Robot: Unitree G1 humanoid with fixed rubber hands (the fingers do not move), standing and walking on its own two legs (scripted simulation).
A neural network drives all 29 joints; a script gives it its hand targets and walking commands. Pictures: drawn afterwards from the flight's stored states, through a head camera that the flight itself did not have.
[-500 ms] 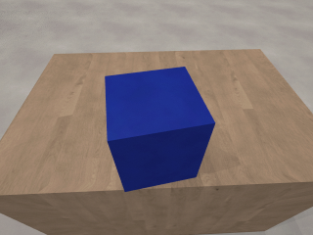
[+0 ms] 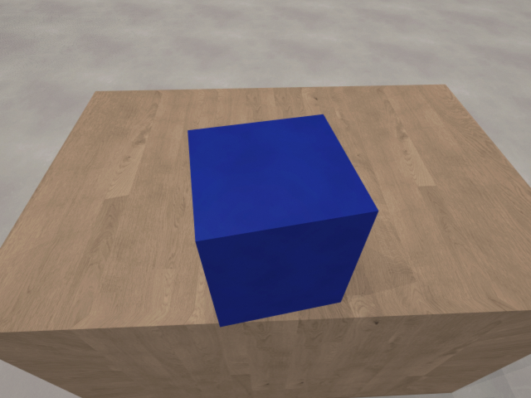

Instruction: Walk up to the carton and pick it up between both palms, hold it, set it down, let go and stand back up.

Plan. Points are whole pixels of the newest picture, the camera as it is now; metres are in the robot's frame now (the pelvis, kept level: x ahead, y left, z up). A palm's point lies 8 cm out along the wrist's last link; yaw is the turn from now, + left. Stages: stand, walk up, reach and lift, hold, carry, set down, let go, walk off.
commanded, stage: stand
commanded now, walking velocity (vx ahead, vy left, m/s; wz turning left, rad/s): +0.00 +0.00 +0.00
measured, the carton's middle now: (270, 223) +0.37 +0.02 +0.06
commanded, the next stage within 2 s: walk up in 0.62 s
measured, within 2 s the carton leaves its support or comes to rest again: neither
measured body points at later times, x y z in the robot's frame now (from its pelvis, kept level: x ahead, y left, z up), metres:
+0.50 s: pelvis +0.01 +0.01 +0.00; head +0.02 +0.02 +0.45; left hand -0.02 +0.21 -0.17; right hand -0.03 -0.18 -0.16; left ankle -0.04 +0.08 -0.74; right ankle -0.04 -0.16 -0.74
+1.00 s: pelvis -0.01 -0.01 -0.01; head +0.05 +0.00 +0.44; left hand +0.03 +0.23 -0.17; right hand -0.03 -0.22 -0.16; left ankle -0.04 +0.08 -0.74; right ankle -0.02 -0.12 -0.70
